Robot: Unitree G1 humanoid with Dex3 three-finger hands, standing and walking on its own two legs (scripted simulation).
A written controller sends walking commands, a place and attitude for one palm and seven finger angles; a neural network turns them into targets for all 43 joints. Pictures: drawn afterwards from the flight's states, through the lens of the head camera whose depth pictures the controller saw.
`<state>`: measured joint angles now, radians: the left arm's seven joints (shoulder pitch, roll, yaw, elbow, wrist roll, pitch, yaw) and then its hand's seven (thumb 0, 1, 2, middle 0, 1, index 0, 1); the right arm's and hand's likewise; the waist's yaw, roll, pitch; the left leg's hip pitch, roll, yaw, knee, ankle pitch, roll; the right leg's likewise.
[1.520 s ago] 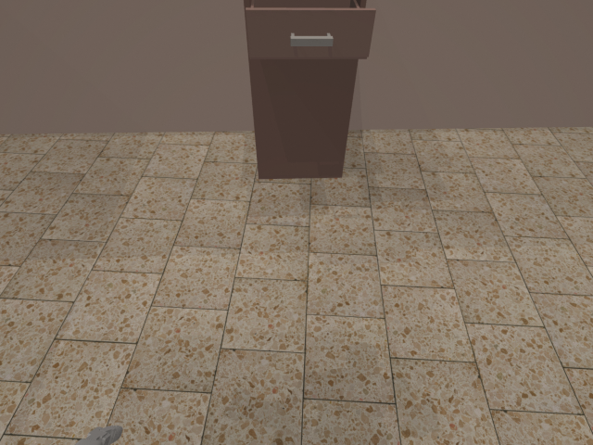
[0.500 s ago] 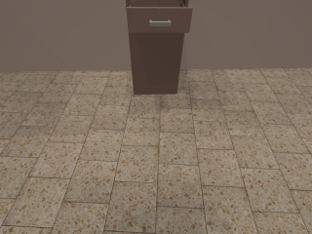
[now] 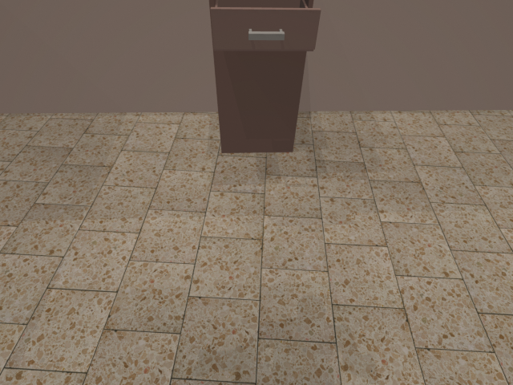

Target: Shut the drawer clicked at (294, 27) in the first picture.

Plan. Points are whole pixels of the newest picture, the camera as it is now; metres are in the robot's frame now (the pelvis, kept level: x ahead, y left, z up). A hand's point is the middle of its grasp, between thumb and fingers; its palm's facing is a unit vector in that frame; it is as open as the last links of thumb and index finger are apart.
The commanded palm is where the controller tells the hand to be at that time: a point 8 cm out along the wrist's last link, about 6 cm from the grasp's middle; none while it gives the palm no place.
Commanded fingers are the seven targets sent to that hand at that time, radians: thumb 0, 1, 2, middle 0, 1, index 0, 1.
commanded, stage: walk to a spot facing it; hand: left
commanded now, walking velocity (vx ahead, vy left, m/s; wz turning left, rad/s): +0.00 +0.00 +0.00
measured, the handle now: (266, 33) +1.24 +0.05 +0.04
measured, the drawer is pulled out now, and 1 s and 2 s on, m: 0.26 0.26 0.26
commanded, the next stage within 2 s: turn to face it in 1.52 s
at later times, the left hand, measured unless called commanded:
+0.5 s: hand out of the picture +0.14 +0.14 -0.19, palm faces -0.10 -0.97 -0.22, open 7.4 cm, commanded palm none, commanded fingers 0.00 0.90 0.90 -0.20 -0.30 -0.20 -0.30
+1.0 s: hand (212, 319) +0.29 +0.12 -0.20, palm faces -0.21 -0.97 -0.13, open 7.4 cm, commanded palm none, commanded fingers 0.00 0.90 0.90 -0.20 -0.30 -0.20 -0.30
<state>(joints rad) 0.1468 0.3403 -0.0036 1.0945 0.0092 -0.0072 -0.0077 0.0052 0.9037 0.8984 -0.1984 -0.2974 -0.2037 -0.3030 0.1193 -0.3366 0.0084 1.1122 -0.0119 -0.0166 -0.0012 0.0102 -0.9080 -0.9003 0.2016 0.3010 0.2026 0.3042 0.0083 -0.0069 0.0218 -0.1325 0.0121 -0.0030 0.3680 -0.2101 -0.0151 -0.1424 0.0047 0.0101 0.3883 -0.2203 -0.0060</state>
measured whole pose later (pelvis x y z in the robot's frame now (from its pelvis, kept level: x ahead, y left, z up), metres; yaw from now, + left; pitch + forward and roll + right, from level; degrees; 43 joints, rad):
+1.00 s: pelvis +0.32 -0.06 -0.03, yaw -20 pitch -2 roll -1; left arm 0.45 0.14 0.05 1.14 0.01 -0.05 0.01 0.01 0.91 0.90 -0.20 -0.30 -0.20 -0.30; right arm 0.12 -0.12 -0.02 0.97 -0.03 -0.08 0.01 0.01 -0.91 -0.90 0.20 0.30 0.20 0.30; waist 0.04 -0.04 0.04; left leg -0.40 0.05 0.17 0.67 -0.25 0.07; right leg -0.18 0.03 0.03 1.08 -0.49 -0.05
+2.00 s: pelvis +0.67 -0.24 -0.03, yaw -26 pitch -2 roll -2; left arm 0.24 0.18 0.05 1.02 0.01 -0.02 0.02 0.00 0.92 0.90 -0.20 -0.30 -0.20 -0.30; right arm 0.20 -0.16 -0.04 0.99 -0.03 0.01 0.01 0.01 -0.92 -0.90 0.20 0.30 0.20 0.30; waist 0.00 -0.02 0.04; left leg -0.39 0.07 0.12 0.67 -0.23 0.01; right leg -0.14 -0.05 -0.26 0.64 -0.44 -0.01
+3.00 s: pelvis +0.65 -0.26 -0.02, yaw +2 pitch +0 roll +0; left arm 0.29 0.25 0.06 1.00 0.02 0.06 0.02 0.01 0.91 0.90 -0.20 -0.30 -0.20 -0.30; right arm 0.12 -0.20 -0.03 0.93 -0.02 0.02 0.01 0.01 -0.91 -0.90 0.20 0.30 0.20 0.30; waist 0.05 -0.06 0.08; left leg -0.24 0.01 0.06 0.59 -0.34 0.03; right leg -0.37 -0.12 -0.09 0.93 -0.53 0.06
